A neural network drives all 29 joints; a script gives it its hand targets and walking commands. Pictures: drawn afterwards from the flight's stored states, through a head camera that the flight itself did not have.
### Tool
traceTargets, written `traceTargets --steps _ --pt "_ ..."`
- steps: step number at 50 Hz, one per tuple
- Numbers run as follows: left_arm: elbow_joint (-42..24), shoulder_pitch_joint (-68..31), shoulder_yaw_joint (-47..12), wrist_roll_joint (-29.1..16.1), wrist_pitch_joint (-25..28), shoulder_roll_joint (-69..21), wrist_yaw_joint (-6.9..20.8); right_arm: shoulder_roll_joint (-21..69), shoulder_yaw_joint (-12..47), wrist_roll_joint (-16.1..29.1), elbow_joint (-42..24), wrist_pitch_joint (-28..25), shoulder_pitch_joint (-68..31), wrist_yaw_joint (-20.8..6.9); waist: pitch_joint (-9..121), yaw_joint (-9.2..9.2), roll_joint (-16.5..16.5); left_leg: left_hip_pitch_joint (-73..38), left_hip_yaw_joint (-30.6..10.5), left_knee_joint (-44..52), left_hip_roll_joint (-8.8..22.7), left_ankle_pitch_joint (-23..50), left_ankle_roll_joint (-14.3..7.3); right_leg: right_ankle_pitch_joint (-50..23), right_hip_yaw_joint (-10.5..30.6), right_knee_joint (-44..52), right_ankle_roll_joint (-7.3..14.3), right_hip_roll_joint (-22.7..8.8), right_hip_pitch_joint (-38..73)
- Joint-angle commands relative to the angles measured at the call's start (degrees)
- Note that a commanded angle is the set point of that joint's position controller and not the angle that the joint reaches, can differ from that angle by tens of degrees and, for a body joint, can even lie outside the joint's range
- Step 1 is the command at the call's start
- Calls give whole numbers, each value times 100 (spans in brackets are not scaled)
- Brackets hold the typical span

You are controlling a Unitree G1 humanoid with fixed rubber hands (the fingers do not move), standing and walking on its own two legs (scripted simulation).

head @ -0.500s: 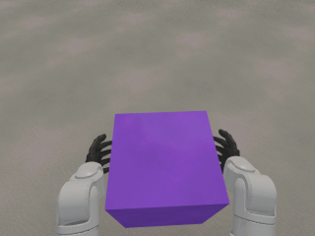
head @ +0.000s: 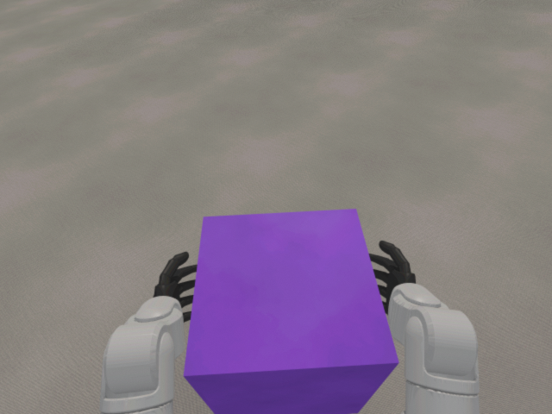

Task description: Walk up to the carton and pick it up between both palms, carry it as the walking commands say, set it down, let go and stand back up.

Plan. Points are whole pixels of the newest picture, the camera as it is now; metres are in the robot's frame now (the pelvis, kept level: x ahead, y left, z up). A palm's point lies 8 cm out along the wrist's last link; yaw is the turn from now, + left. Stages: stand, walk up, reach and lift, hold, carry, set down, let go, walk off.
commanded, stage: carry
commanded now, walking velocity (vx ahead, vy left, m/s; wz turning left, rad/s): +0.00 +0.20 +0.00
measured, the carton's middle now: (285, 320) +0.27 -0.01 +0.01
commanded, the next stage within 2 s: none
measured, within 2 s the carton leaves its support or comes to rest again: neither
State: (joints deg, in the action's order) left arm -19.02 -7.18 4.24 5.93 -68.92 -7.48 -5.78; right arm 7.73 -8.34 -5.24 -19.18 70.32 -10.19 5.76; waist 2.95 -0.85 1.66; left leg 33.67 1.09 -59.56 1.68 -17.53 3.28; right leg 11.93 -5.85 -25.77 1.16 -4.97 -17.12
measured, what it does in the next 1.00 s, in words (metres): steps to the left: left foot, then right foot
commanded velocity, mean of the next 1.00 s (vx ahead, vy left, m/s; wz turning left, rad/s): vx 0.00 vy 0.20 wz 0.00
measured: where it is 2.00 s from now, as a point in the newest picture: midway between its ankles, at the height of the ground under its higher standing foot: outside the picture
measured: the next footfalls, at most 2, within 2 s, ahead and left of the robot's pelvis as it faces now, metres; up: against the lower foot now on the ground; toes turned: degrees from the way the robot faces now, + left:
left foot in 0.22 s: +0.05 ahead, +0.25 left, +0.00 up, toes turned +7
right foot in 0.52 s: -0.02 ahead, +0.09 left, +0.00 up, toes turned -7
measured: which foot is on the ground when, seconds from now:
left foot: up 0.00-0.20, down 0.22-0.54, up 0.56-0.94, down 0.96-1.00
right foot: down 0.00-0.22, up 0.24-0.50, down 0.52-0.96, up 0.98-1.00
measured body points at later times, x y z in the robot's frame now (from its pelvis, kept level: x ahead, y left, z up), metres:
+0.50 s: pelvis -0.05 +0.15 -0.02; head -0.02 +0.14 +0.43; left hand +0.23 +0.30 +0.05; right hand +0.25 +0.00 +0.05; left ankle +0.01 +0.25 -0.75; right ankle -0.06 +0.08 -0.73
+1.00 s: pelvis -0.08 +0.28 -0.02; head -0.06 +0.29 +0.43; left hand +0.20 +0.44 +0.04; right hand +0.21 +0.13 +0.05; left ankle -0.04 +0.42 -0.75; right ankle -0.07 +0.11 -0.73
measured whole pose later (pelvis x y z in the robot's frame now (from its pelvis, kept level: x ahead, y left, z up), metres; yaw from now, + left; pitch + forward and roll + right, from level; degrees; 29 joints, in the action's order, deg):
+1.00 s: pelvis -0.08 +0.28 -0.02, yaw +1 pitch +4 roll +2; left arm -21.0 -8.3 5.2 6.8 -68.6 -7.4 -5.5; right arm 8.0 -7.9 -4.7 -18.4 67.5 -11.1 5.3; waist 1.8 -0.4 -2.1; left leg 22.5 4.5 -30.0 1.8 -10.4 0.9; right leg 23.9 -1.7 -42.0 -4.6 -10.2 -25.7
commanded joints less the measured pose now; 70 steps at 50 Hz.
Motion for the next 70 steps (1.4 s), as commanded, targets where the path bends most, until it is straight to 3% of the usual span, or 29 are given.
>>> traceTargets --steps 1,5,9,10,11,12,13,18,23,25,26,27,28,30,32,35,40,46,47,49,50,53,61,62,63,64,65,67,70 --pt "-602 -2804 -3588 -2231 68 -5059 1560 5247 4512 2381 -419 -24 -2847 -1499 1449 185 -1102 446 23 355 166 -145 167 -2388 919 538 495 -1326 1561" --pt "-358 -2387 -3551 -2100 32 -4957 1551 5169 4543 2328 -528 -17 -2754 -1479 1538 202 -1878 -174 333 1424 145 -292 62 -1883 708 407 439 -1237 1263" --pt "-546 -2667 -3773 -2157 26 -5117 1468 5230 4426 2329 -300 6 -2482 -1562 1665 91 -1756 -1297 445 3546 66 523 -133 -1549 584 -222 60 -1196 876" --pt "-655 -2656 -3837 -2115 45 -5096 1449 5159 4389 2357 -420 -34 -2551 -1582 1943 99 -913 -1968 737 4001 -71 847 -225 -1350 418 -634 -92 -927 747" --pt "-728 -2811 -3864 -2076 54 -5062 1423 5151 4305 2296 -239 -12 -2495 -1641 1988 40 -185 -2689 248 4188 415 942 -332 -244 253 -1217 -281 -709 -67" --pt "-521 -2620 -3808 -2009 24 -5075 1436 5067 4194 2297 -149 -28 -2513 -1664 1779 68 1363 -3194 -1320 4017 1627 2359 -650 2169 -147 -2428 -551 -113 -1503" --pt "-545 -2774 -3932 -2158 47 -5117 1458 5124 4230 2282 -109 -118 -2331 -1692 1755 -2 2019 -2730 -1356 3968 1812 2325 -1221 2759 69 -3465 -544 193 -1873" --pt "-1371 -3617 -4496 -2766 178 -5460 1465 5439 4159 2207 -593 -326 -2492 -1622 1904 22 797 -2570 -194 3647 1087 1981 -1319 1621 133 -3685 -474 171 -1640" --pt "-953 -2944 -4166 -2646 18 -5173 1495 5212 4056 1945 -382 -226 -1915 -1490 2251 23 832 -2771 -748 3684 1436 2554 -1563 1436 162 -1606 -137 290 -598" --pt "-651 -2709 -3982 -2506 -12 -5167 1559 5168 4112 1925 -219 -172 -1981 -1481 2223 105 489 -2541 -613 3526 1178 2262 -1258 550 -61 69 -41 317 289" --pt "-513 -2667 -3916 -2466 -12 -5136 1592 5079 4161 1927 -186 -156 -2035 -1491 1951 134 6 -1811 -453 3190 958 1870 -898 190 518 721 -18 -178 959" --pt "-449 -2561 -3843 -2397 1 -5059 1622 5051 4272 1976 -308 -173 -2220 -1505 1892 159 -959 -576 -218 2429 572 608 -456 119 2246 1178 275 -1573 1813" --pt "-224 -2553 -3708 -2355 84 -5183 1643 5063 4513 2148 -625 -121 -2896 -1514 1348 181 -2245 646 186 1210 -15 -1046 -199 -1173 3290 1253 1031 -2655 1555" --pt "-392 -2761 -3737 -2399 98 -5365 1622 5317 4572 2264 -468 -124 -2860 -1493 1254 204 -675 667 -549 155 223 -539 -154 -2334 2294 870 942 -2153 1538" --pt "-684 -3003 -3791 -2416 149 -5287 1594 5391 4516 2330 -442 -160 -2677 -1525 1372 165 -216 591 -471 -219 194 11 11 -2499 1419 670 654 -1714 1518" --pt "-585 -2632 -3599 -2314 99 -5037 1573 5231 4567 2426 -520 -124 -2732 -1459 1562 168 -1013 521 -95 248 51 118 150 -3656 869 278 398 -1195 1886" --pt "-393 -2295 -3506 -2195 55 -4955 1550 5163 4553 2278 -332 -50 -2374 -1425 1593 194 -1685 145 154 1041 139 -162 169 -3511 752 196 450 -1254 1701" --pt "-605 -2531 -3777 -2165 71 -5064 1442 5135 4426 2307 -382 -21 -2415 -1543 1762 117 -1394 -1688 649 3778 -120 640 -144 -1829 609 -488 43 -1086 859" --pt "-666 -2516 -3850 -2133 67 -5007 1431 5118 4329 2238 -243 -28 -2242 -1577 1909 66 -599 -2465 461 4137 104 688 -294 -1139 392 -998 -149 -809 298" --pt "-637 -2625 -3917 -2136 73 -5048 1458 5073 4213 2230 -126 -91 -2249 -1657 1655 49 1834 -3060 -1640 4026 1791 2812 -1143 2625 -200 -2987 -603 264 -1898" --pt "-728 -2825 -4007 -2274 99 -5029 1497 5136 4246 2132 -88 -179 -2008 -1660 1769 -8 1626 -2563 -1339 3951 1742 2161 -1469 2637 235 -3801 -489 117 -1710" --pt "-1328 -3708 -4454 -2733 223 -5412 1515 5407 4214 2187 -502 -367 -2468 -1657 1739 16 846 -2424 -410 3865 1085 1515 -1303 1727 278 -3804 -422 83 -1635" --pt "-662 -2588 -3951 -2445 37 -5069 1509 5119 4206 2008 -362 -211 -2031 -1493 2297 64 411 -2756 -667 3619 1153 2344 -1410 934 -5 -373 -69 410 66" --pt "-763 -2760 -4003 -2492 41 -5142 1547 5184 4221 2040 -273 -191 -2106 -1516 2081 111 333 -2129 -523 3466 968 1984 -1108 243 154 312 -6 159 662" --pt "-367 -2399 -3865 -2380 -15 -5066 1585 5003 4207 1993 -195 -167 -2059 -1517 1811 179 -255 -1112 -437 2896 641 1409 -696 277 1317 945 170 -721 1373" --pt "-113 -2352 -3775 -2330 40 -5067 1613 4919 4399 2059 -360 -135 -2398 -1512 1581 183 -1956 406 113 1859 63 -456 -218 -1064 3150 1049 876 -2320 1902" --pt "-117 -2329 -3672 -2268 71 -5154 1580 5047 4475 2159 -404 -77 -2724 -1526 1348 227 -1769 603 -228 747 104 -1033 -267 -2247 2959 902 1278 -2579 1604" --pt "-429 -2709 -3745 -2364 116 -5345 1619 5320 4607 2302 -585 -140 -2847 -1504 1343 169 -699 476 -633 52 130 -391 -112 -2516 1900 721 898 -1962 1414" --pt "-564 -2894 -3732 -2355 137 -5171 1562 5258 4553 2434 -507 -125 -2877 -1524 1347 167 -611 567 -284 148 71 35 133 -2834 1157 520 576 -1446 1514"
